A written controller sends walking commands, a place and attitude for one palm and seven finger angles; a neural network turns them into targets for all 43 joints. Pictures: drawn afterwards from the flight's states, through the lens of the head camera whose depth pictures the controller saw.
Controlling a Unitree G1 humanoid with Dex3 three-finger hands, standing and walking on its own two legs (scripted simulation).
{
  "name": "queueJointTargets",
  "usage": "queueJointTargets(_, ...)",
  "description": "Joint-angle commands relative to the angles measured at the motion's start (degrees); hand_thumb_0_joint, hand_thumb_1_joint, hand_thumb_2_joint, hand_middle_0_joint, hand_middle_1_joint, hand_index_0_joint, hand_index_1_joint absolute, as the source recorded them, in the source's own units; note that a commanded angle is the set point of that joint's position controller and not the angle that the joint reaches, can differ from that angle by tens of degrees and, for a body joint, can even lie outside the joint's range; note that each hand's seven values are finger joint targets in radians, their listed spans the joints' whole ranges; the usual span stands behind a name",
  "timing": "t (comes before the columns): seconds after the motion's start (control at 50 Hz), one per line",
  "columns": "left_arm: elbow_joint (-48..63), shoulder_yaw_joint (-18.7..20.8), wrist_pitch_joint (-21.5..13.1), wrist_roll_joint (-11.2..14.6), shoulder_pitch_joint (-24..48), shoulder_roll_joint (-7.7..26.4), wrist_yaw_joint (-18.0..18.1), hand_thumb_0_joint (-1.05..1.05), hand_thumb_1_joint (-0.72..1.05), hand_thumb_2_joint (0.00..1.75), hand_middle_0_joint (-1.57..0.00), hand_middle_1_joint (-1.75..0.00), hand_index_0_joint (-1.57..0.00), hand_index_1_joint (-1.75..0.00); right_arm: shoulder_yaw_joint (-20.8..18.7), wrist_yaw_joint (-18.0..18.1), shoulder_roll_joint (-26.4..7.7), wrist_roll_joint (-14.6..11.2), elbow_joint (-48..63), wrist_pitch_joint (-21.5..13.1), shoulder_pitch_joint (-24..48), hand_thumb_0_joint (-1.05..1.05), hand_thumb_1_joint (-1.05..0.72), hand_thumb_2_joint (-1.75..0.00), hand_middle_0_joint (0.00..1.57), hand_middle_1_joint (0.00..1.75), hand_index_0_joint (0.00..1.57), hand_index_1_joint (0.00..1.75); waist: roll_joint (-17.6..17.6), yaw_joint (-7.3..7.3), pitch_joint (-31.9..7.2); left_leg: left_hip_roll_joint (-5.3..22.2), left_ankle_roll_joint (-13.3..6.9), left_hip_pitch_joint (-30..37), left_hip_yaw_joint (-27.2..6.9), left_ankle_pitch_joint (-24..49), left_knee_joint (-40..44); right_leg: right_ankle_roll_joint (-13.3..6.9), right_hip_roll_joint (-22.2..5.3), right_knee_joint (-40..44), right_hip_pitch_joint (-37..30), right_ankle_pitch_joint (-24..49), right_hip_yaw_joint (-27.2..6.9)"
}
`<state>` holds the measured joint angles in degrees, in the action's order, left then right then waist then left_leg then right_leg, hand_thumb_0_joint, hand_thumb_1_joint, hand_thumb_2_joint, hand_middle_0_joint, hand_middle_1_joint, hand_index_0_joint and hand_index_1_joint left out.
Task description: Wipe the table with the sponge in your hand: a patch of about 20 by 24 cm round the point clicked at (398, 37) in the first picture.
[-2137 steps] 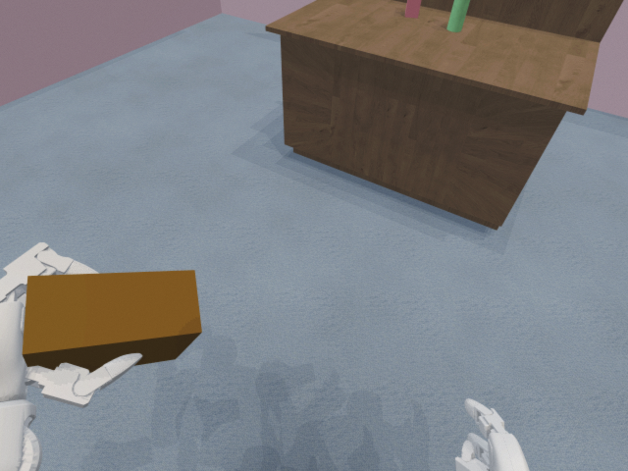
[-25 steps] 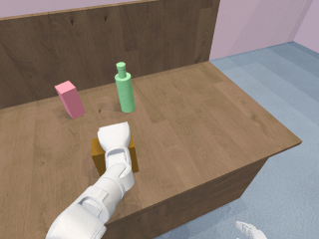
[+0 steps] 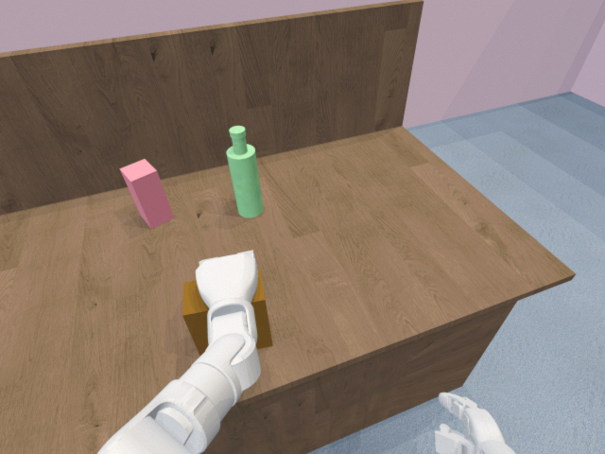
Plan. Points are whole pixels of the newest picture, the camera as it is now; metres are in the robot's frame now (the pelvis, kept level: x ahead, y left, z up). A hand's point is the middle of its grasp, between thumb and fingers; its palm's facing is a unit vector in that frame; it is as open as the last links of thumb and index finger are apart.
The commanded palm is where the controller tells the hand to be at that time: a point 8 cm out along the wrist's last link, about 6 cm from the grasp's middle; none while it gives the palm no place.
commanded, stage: wipe back along the third lane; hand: left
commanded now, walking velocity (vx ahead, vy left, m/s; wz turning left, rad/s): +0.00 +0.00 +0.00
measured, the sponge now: (232, 323) +0.33 +0.16 -0.05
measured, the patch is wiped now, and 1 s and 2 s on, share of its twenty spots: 1.00 1.00 1.00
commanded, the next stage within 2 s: slide back across to the middle lane in 0.12 s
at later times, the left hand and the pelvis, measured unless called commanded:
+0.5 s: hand (227, 310) +0.32 +0.15 +0.01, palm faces -0.03 -0.11 -0.99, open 9.9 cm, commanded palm +0.28 +0.15 +0.06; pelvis +0.00 +0.00 +0.00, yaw -1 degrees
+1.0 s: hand (191, 326) +0.29 +0.20 +0.01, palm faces -0.05 -0.11 -0.99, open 9.9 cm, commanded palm +0.26 +0.20 +0.06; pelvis +0.00 +0.00 +0.00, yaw -1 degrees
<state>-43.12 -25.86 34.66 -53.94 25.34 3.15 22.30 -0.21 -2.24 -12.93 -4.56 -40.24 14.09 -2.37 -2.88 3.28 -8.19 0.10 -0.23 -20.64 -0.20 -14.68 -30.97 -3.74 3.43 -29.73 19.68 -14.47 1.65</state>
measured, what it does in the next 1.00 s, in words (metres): stands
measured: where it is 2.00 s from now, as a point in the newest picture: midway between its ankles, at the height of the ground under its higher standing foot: outside the picture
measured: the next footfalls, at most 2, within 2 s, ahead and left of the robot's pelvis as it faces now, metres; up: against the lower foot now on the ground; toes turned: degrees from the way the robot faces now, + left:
none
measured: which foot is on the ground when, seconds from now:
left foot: down 0.00-1.00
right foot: down 0.00-1.00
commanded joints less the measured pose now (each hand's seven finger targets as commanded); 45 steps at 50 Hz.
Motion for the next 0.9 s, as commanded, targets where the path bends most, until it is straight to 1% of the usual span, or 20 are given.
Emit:
queueJointTargets(0.0, 5.7, -0.4, -0.2, 1.6, 8.4, -2.4, -1.6, 0.00, 0.10, 1.30, -1.20, -1.60, -1.20, -1.60, -1.9, -0.5, -5.9, -0.3, 9.9, -2.4, 12.2, 0.00, -0.90, -0.90, 0.20, 0.30, 0.20, 0.30, 9.6, -0.89, -8.3, -1.8, -1.5, 3.7, 0.6, 6.6, 2.2, -0.4, -1.7, 5.3, -5.1, 11.1, -3.0)
queueJointTargets(0.04, 7.3, 0.6, -0.1, 1.7, 4.8, -1.5, -2.1, 0.00, 0.10, 1.30, -1.20, -1.60, -1.20, -1.60, -2.1, -0.7, -6.1, -0.3, 10.2, -2.2, 12.9, 0.00, -0.90, -0.90, 0.20, 0.30, 0.20, 0.30, 10.2, 0.26, -9.1, -1.7, -1.6, 3.8, 0.3, 7.8, 2.4, -0.6, -1.6, 5.3, -6.3, 12.8, -3.4)
queueJointTargets(0.08, 7.4, -0.3, 0.1, 1.6, 8.0, -1.6, -2.0, 0.00, 0.10, 1.30, -1.20, -1.60, -1.20, -1.60, -1.8, -0.5, -6.1, -0.4, 9.9, -2.1, 12.8, 0.00, -0.90, -0.90, 0.20, 0.30, 0.20, 0.30, 11.0, -1.19, -7.2, -1.7, -1.6, 3.6, 0.5, 6.3, 2.4, -0.2, -1.7, 5.6, -5.1, 11.1, -3.4)
queueJointTargets(0.12, 7.4, -0.6, 0.3, 1.1, 7.4, -1.8, -2.1, 0.00, 0.10, 1.30, -1.20, -1.60, -1.20, -1.60, -1.7, -0.5, -6.2, -0.4, 9.6, -2.3, 12.8, 0.00, -0.90, -0.90, 0.20, 0.30, 0.20, 0.30, 10.8, -1.13, -6.4, -1.8, -1.7, 3.5, 0.4, 6.2, 2.4, -0.3, -1.7, 5.6, -4.5, 11.0, -3.6)
queueJointTargets(0.14, 8.2, 1.3, 0.3, 1.5, 6.9, -0.1, -2.2, 0.00, 0.10, 1.30, -1.20, -1.60, -1.20, -1.60, -1.8, -0.4, -6.2, -0.4, 9.8, -2.4, 13.4, 0.00, -0.90, -0.90, 0.20, 0.30, 0.20, 0.30, 10.1, -0.18, -6.8, -1.8, -1.6, 3.4, 0.3, 6.2, 2.8, -0.5, -1.6, 5.8, -5.0, 11.1, -3.9)
queueJointTargets(0.16, 7.9, 0.4, 0.4, 1.1, 7.6, -0.5, -2.2, 0.00, 0.10, 1.30, -1.20, -1.60, -1.20, -1.60, -1.7, -0.4, -6.3, -0.4, 9.5, -2.3, 13.0, 0.00, -0.90, -0.90, 0.20, 0.30, 0.20, 0.30, 10.3, -0.90, -7.1, -1.8, -1.7, 3.8, 0.6, 6.7, 2.4, -0.4, -1.6, 5.2, -5.2, 12.2, -3.9)
queueJointTargets(0.2, 7.7, 0.4, 0.6, 1.1, 6.9, -0.6, -2.2, 0.00, 0.10, 1.30, -1.20, -1.60, -1.20, -1.60, -1.7, -0.3, -6.1, -0.4, 9.5, -2.4, 13.1, 0.00, -0.90, -0.90, 0.20, 0.30, 0.20, 0.30, 10.3, -0.81, -6.9, -1.9, -1.6, 3.5, 0.7, 6.6, 2.3, -0.3, -1.7, 5.3, -5.1, 12.2, -3.8)
queueJointTargets(0.22, 9.1, 0.5, 0.5, 1.0, 6.7, -0.3, -2.4, 0.00, 0.10, 1.30, -1.20, -1.60, -1.20, -1.60, -1.7, -0.3, -6.1, -0.4, 9.7, -2.4, 13.2, 0.00, -0.90, -0.90, 0.20, 0.30, 0.20, 0.30, 9.9, -0.50, -7.9, -1.9, -1.6, 3.9, 0.8, 7.0, 2.3, -0.3, -1.8, 5.2, -5.9, 12.7, -4.1)
queueJointTargets(0.24, 11.4, 4.0, 0.3, 1.4, 5.2, 3.2, -2.4, 0.00, 0.10, 1.30, -1.20, -1.60, -1.20, -1.60, -1.9, -0.3, -6.4, -0.4, 10.0, -2.4, 13.6, 0.00, -0.90, -0.90, 0.20, 0.30, 0.20, 0.30, 8.8, 1.01, -10.1, -2.0, -1.5, 4.2, 0.6, 8.0, 2.5, -0.7, -1.7, 5.0, -7.8, 14.6, -5.0)
queueJointTargets(0.26, 12.8, 3.3, 0.3, 1.3, 3.6, 2.8, -2.3, 0.00, 0.10, 1.30, -1.20, -1.60, -1.20, -1.60, -1.8, -0.2, -6.1, -0.3, 10.5, -2.4, 13.8, 0.00, -0.90, -0.90, 0.20, 0.30, 0.20, 0.30, 8.5, 1.01, -11.6, -2.2, -1.7, 4.8, 1.1, 9.0, 2.4, -0.4, -2.0, 4.5, -9.6, 16.4, -4.6)
queueJointTargets(0.32, 16.0, 2.8, 1.0, 0.8, 3.4, 3.5, -2.8, 0.00, 0.10, 1.30, -1.20, -1.60, -1.20, -1.60, -1.5, -0.2, -6.1, -0.6, 10.9, -2.2, 14.6, 0.00, -0.90, -0.90, 0.20, 0.30, 0.20, 0.30, 8.2, 0.42, -9.4, -2.1, -1.7, 5.3, 0.9, 9.1, 2.9, -0.3, -2.1, 5.2, -9.2, 16.3, -5.1)
queueJointTargets(0.34, 16.8, 5.1, 1.2, 0.6, 2.2, 5.7, -3.1, 0.00, 0.10, 1.30, -1.20, -1.60, -1.20, -1.60, -1.6, -0.2, -6.3, -0.6, 11.0, -2.2, 14.9, 0.00, -0.90, -0.90, 0.20, 0.30, 0.20, 0.30, 8.3, 1.27, -9.2, -2.2, -1.6, 5.2, 0.4, 9.2, 3.2, -0.6, -1.8, 5.5, -9.4, 15.9, -5.5)
queueJointTargets(0.4, 18.8, 3.8, 1.5, -0.1, 2.9, 5.8, -3.8, 0.00, 0.10, 1.30, -1.20, -1.60, -1.20, -1.60, -1.3, 0.1, -6.3, -0.7, 11.5, -2.6, 15.3, 0.00, -0.90, -0.90, 0.20, 0.30, 0.20, 0.30, 9.3, 0.42, -6.8, -2.2, -1.9, 5.8, 0.6, 8.1, 3.7, -0.2, -1.9, 6.3, -8.5, 13.3, -5.2)
queueJointTargets(0.44, 21.5, 7.1, 1.3, -0.1, 1.1, 9.1, -4.3, 0.00, 0.10, 1.30, -1.20, -1.60, -1.20, -1.60, -1.4, 0.3, -6.5, -0.7, 11.8, -2.9, 15.7, 0.00, -0.90, -0.90, 0.20, 0.30, 0.20, 0.30, 8.9, 1.62, -8.6, -2.3, -2.0, 6.6, 0.4, 9.2, 3.9, -0.4, -1.8, 6.4, -10.2, 15.0, -6.0)
queueJointTargets(0.5, 22.7, 5.4, 1.1, -1.2, 0.8, 8.4, -4.9, 0.00, 0.10, 1.30, -1.20, -1.60, -1.20, -1.60, -1.1, 0.6, -6.3, -0.7, 11.6, -3.2, 15.7, 0.00, -0.90, -0.90, 0.20, 0.30, 0.20, 0.30, 7.6, 0.84, -7.2, -2.3, -2.0, 7.3, 0.5, 9.1, 4.2, -0.4, -1.8, 6.3, -9.4, 14.2, -5.8)
queueJointTargets(0.54, 24.9, 6.8, 0.8, -1.7, -1.6, 9.9, -5.6, 0.00, 0.10, 1.30, -1.20, -1.60, -1.20, -1.60, -1.2, 0.4, -6.4, -0.8, 12.2, -3.5, 15.9, 0.00, -0.90, -0.90, 0.20, 0.30, 0.20, 0.30, 6.9, 1.67, -8.2, -2.3, -2.0, 7.9, 0.2, 10.4, 4.3, -0.8, -1.6, 6.0, -10.2, 15.7, -5.7)
queueJointTargets(0.72, 26.6, 9.5, -1.2, -2.2, -3.4, 13.7, -7.1, 0.00, 0.10, 1.30, -1.20, -1.60, -1.20, -1.60, -0.8, 1.6, -6.8, -0.6, 11.9, -4.5, 15.3, 0.00, -0.90, -0.90, 0.20, 0.30, 0.20, 0.30, 6.7, 0.92, -5.0, -2.5, -2.1, 7.6, -0.1, 7.8, 4.6, -0.5, -1.5, 7.1, -8.6, 11.8, -6.9)
queueJointTargets(0.8, 27.7, 8.8, -2.7, -2.5, -6.6, 12.5, -7.5, 0.00, 0.10, 1.30, -1.20, -1.60, -1.20, -1.60, -1.1, 1.5, -6.6, -0.6, 12.2, -5.1, 14.6, 0.00, -0.90, -0.90, 0.20, 0.30, 0.20, 0.30, 5.9, 1.30, -6.5, -2.4, -2.1, 8.2, -0.5, 8.9, 4.3, -0.8, -1.4, 6.1, -8.5, 12.4, -6.1)
queueJointTargets(0.84, 28.6, 11.7, -3.6, -2.3, -7.3, 15.3, -7.6, 0.00, 0.10, 1.30, -1.20, -1.60, -1.20, -1.60, -1.2, 1.7, -6.9, -0.6, 12.2, -5.3, 14.7, 0.00, -0.90, -0.90, 0.20, 0.30, 0.20, 0.30, 5.1, 1.73, -6.8, -2.4, -2.0, 8.1, -0.7, 8.7, 4.4, -1.0, -1.2, 6.4, -8.8, 12.0, -6.7)
queueJointTargets(0.88, 28.2, 9.9, -4.0, -2.4, -5.8, 13.7, -7.5, 0.00, 0.10, 1.30, -1.20, -1.60, -1.20, -1.60, -1.1, 1.8, -6.8, -0.5, 12.2, -5.3, 14.2, 0.00, -0.90, -0.90, 0.20, 0.30, 0.20, 0.30, 5.4, 1.02, -5.3, -2.3, -2.1, 7.9, -0.7, 7.4, 4.4, -0.7, -1.3, 6.5, -7.2, 9.7, -5.9)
